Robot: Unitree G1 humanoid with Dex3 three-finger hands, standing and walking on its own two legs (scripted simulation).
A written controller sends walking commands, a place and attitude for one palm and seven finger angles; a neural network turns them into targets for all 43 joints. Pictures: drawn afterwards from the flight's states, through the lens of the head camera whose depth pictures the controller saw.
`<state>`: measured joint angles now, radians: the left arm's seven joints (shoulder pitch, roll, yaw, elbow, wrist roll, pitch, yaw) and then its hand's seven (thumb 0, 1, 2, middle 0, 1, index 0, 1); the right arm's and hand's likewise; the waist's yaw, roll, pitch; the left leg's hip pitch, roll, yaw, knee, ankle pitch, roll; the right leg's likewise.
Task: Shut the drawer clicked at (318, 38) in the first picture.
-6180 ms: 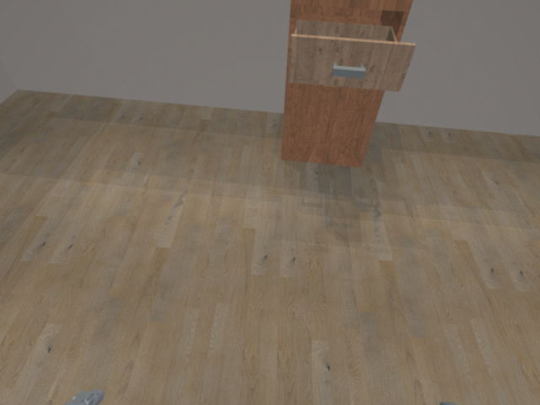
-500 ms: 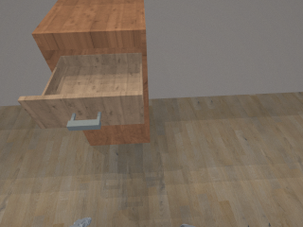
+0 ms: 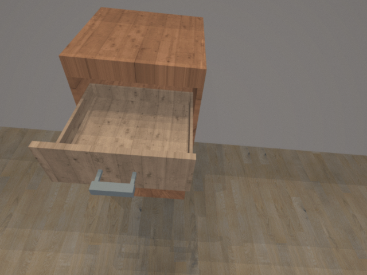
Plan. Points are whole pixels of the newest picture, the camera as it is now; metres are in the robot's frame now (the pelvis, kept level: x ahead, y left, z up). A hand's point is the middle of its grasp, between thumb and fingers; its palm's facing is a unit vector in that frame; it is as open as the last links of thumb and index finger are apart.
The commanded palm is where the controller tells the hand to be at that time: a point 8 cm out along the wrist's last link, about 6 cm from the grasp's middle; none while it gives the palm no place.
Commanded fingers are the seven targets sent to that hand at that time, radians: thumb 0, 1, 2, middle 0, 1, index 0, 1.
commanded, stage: come to a stop and stand still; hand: left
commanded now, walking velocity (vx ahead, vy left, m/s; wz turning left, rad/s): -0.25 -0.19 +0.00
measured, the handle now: (114, 181) +0.34 +0.22 -0.05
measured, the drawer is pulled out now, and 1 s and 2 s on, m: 0.30 0.30 0.30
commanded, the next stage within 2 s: look again from close up in 1.08 s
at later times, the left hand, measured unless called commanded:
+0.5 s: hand out of the picture +0.05 +0.13 -0.16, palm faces +0.03 -0.96 -0.26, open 7.3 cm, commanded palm none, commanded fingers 0.00 0.90 0.90 -0.20 -0.30 -0.20 -0.30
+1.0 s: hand out of the picture -0.02 +0.15 -0.17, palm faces +0.05 -0.98 -0.18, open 7.4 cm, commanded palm none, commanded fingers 0.00 0.90 0.90 -0.20 -0.30 -0.20 -0.30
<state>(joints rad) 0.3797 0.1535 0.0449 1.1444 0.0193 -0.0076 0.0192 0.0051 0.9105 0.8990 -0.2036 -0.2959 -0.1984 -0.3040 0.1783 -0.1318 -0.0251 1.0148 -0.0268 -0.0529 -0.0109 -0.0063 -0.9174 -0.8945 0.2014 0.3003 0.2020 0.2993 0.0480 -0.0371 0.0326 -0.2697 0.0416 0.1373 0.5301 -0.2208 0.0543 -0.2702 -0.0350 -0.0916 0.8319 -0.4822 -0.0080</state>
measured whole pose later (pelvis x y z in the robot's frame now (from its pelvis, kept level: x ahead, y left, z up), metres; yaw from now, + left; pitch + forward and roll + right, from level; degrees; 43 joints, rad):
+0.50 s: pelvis +0.01 -0.05 +0.01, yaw -1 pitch -1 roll +2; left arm 0.22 0.15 0.03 1.07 0.02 0.00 0.04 0.00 0.92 0.90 -0.20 -0.30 -0.20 -0.30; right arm 0.25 -0.17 -0.05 1.10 -0.01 0.05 -0.01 0.00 -0.92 -0.89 0.20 0.30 0.20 0.30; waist -0.01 0.03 0.03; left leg -0.27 0.03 0.07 0.59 -0.36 -0.03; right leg -0.21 -0.03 -0.05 0.50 -0.26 -0.03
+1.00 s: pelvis -0.02 -0.02 +0.01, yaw -1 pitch -1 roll +0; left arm 0.28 0.15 0.02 1.14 0.01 0.01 0.03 0.00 0.91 0.90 -0.20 -0.30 -0.20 -0.30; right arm 0.28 -0.14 -0.01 1.12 -0.01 0.00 -0.03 0.01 -0.93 -0.89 0.20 0.30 0.20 0.30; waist 0.02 -0.02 0.02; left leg -0.13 0.02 0.05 0.40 -0.24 -0.01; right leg -0.21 -0.04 -0.04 0.42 -0.18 0.01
